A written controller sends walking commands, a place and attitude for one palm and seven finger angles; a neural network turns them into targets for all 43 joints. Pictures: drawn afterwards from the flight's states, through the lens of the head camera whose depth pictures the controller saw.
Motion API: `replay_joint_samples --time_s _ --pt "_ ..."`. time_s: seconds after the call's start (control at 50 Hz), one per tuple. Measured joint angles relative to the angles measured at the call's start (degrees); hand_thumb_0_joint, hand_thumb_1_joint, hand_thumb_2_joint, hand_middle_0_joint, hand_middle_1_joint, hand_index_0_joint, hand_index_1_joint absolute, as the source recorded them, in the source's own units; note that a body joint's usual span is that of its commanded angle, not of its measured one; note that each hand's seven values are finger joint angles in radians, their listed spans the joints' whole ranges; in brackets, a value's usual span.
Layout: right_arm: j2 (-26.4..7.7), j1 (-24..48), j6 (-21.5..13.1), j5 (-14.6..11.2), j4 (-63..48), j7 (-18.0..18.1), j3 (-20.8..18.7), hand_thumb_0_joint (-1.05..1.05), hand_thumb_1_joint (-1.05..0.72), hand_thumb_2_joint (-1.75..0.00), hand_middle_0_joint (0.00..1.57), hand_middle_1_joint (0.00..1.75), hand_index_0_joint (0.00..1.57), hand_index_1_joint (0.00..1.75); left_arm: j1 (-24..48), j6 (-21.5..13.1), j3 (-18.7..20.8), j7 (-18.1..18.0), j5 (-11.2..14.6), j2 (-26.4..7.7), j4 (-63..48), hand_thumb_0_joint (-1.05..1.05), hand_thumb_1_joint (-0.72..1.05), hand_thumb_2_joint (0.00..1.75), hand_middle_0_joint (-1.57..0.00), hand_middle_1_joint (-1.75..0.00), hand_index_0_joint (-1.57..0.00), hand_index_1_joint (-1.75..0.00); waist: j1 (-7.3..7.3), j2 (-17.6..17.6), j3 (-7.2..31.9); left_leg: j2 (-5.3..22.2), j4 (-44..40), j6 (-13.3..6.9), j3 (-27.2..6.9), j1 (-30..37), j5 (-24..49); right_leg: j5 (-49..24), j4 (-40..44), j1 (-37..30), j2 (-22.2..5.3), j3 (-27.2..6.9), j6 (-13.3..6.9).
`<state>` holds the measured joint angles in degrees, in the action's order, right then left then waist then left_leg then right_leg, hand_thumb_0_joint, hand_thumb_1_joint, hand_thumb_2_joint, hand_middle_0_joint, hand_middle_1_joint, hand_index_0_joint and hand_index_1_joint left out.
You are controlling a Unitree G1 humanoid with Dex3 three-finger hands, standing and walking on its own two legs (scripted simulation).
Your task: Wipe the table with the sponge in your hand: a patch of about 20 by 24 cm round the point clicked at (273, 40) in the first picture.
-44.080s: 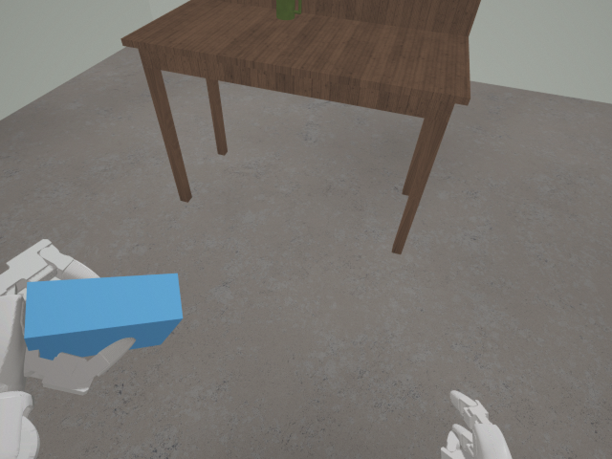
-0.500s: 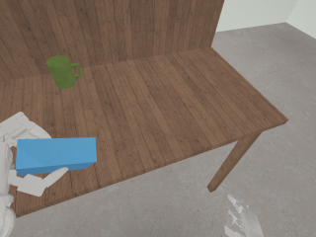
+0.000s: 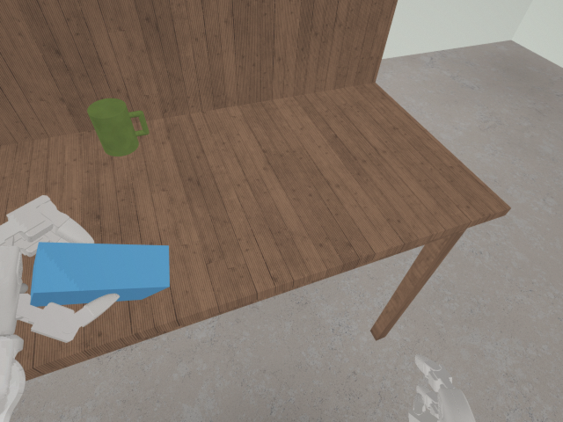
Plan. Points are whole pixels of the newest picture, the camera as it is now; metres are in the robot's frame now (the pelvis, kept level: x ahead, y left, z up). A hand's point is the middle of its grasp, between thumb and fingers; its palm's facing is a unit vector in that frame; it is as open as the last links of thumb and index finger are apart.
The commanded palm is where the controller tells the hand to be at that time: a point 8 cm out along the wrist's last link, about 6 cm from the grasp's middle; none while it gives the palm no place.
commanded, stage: come to a stop and stand still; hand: left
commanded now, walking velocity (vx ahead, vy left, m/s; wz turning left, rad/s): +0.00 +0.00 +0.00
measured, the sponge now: (118, 275) +0.24 +0.22 +0.12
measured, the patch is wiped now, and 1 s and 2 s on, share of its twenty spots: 0.00 0.00 0.00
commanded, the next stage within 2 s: look again from close up in 0.70 s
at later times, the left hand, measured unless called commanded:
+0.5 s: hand (70, 248) +0.24 +0.26 +0.17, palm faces +0.42 -0.84 -0.34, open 9.2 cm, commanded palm +0.18 +0.28 +0.17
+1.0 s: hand (69, 264) +0.22 +0.25 +0.17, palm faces +0.39 -0.85 -0.36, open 9.2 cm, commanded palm +0.17 +0.28 +0.17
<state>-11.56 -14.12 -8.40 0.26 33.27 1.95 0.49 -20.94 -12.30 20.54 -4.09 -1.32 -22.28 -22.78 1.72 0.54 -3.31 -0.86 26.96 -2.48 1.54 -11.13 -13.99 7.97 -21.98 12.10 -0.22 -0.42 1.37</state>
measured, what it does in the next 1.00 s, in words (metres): stands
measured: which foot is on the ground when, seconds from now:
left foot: down 0.00-1.00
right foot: down 0.00-1.00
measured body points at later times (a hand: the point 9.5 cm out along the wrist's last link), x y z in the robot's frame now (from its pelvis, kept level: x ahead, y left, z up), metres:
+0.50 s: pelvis +0.02 +0.00 +0.00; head +0.04 +0.03 +0.45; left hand +0.22 +0.30 +0.19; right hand +0.20 -0.22 -0.06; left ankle +0.01 +0.09 -0.74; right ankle +0.04 -0.14 -0.74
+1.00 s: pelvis +0.01 +0.00 +0.00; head +0.03 +0.03 +0.45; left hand +0.20 +0.29 +0.19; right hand +0.19 -0.21 -0.07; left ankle +0.01 +0.09 -0.74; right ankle +0.04 -0.14 -0.74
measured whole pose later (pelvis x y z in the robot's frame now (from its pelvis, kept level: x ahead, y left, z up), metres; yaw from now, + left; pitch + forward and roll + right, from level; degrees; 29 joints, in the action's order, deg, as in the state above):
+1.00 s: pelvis +0.01 +0.00 +0.00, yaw +0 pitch -2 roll -1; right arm -10.5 -11.4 -7.7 -0.3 33.4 1.7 1.3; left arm -22.9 -12.6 19.7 -5.8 1.6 -20.6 -28.0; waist 2.0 1.6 -4.3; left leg -1.4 26.6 -2.6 1.4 -10.4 -14.5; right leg 8.9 -22.3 11.6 -0.8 -0.3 1.7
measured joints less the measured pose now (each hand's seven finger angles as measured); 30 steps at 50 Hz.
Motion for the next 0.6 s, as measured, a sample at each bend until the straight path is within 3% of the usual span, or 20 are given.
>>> replay_joint_samples --time_s 0.02,0.06,0.12,0.2,0.28,0.44,0.6 --pt "0.23 -0.18 -0.7 0.19 0.5 0.08 0.17 0.01 -0.91 -0.9 0.2 0.3 0.2 0.3 4.15 -1.7 1.25 1.18 -0.93 -2.77 2.37 -0.01 -0.45 1.06 -0.82 -1.4 -0.84 -1.41 0.64 0.58 -0.26 -0.15 0.61 0.07 -0.46 -0.91 -0.03 0.33 -0.9 0.88 -0.16 0.47 -0.12" --pt "0.85 0.98 -0.38 -0.39 1.37 -0.66 0.69 0.01 -0.91 -0.9 0.2 0.3 0.2 0.3 9.71 -2.78 4.22 0.8 0.84 -5.31 6.4 -0.01 -0.45 1.06 -0.82 -1.4 -0.84 -1.4 1.08 1.65 -1.07 -0.48 0.41 0.32 -0.37 -0.99 0.33 0.97 -2.54 1.88 -0.48 0.38 -0.59" --pt "0.67 1.8 -0.73 -0.84 0.33 -1.88 0.62 0.01 -0.91 -0.9 0.2 0.3 0.2 0.3 10.0 -1.65 6.49 -0.67 2.86 -2.9 6.83 -0.01 -0.45 1.06 -0.81 -1.41 -0.83 -1.41 0.33 0.41 -0.98 -0.28 1.26 0.27 0.47 -1.23 -0.29 1.35 -3.47 2.46 -0.26 -0.45 -0.44" --pt "0.01 1.96 -0.89 -1.19 -0.6 -2.58 0.3 0.01 -0.91 -0.9 0.2 0.3 0.2 0.3 0.89 -1.24 1.13 -0.49 3.3 2.75 1.24 -0.01 -0.45 1.06 -0.81 -1.41 -0.83 -1.42 -0.79 -1.93 0.16 -0.21 1.58 -0.2 1.44 -0.87 -1.28 1.7 -3.39 2.24 -0.16 -1.44 0.24" --pt "0.64 1.88 0.04 -0.89 0.16 -1.35 0.79 0.01 -0.91 -0.9 0.2 0.3 0.2 0.3 -5.28 -1.07 -3.68 1.1 2.52 3.48 -0.19 -0.01 -0.45 1.06 -0.81 -1.41 -0.83 -1.41 -0.72 -1.02 1.07 -0.1 1.02 -0.21 1.58 -0.54 -1.54 1.96 -2.88 2.0 -0.03 -1.59 0.28" --pt "0.42 2.35 -0.7 -0.56 0.05 0.03 0.91 0.01 -0.91 -0.9 0.2 0.3 0.2 0.3 0.74 0.7 0.9 -0.88 2.44 0.89 -0.51 -0.01 -0.45 1.06 -0.82 -1.4 -0.84 -1.41 0.85 2.02 -1.76 0.12 1.24 0.17 0.17 0.09 -1.8 2.35 -2.48 0.62 0.12 -0.17 -0.2" --pt "0.3 4.34 -0.26 -0.67 -0.95 -1.08 0.21 0.01 -0.91 -0.9 0.2 0.3 0.2 0.3 -1.1 -1.22 -0.24 -1.44 3.07 1.8 -5.93 -0.01 -0.45 1.06 -0.81 -1.41 -0.83 -1.41 -0.6 1.39 0.06 0.08 1.23 -0.05 0.32 0.44 -2.39 2.28 -1.42 -0.15 0.07 -0.32 0.25"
